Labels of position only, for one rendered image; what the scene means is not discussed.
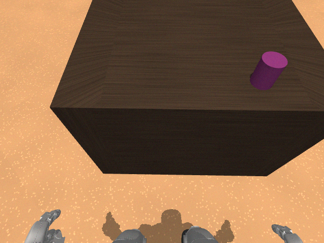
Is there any right robot hand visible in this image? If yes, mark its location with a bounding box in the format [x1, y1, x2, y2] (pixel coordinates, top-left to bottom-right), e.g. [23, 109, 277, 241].
[271, 224, 303, 243]

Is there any can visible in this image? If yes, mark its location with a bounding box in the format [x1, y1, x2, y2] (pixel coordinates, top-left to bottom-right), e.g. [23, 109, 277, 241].
[250, 51, 288, 90]

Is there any left robot hand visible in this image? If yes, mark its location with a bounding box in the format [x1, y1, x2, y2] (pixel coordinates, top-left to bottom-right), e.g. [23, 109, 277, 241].
[24, 209, 65, 243]

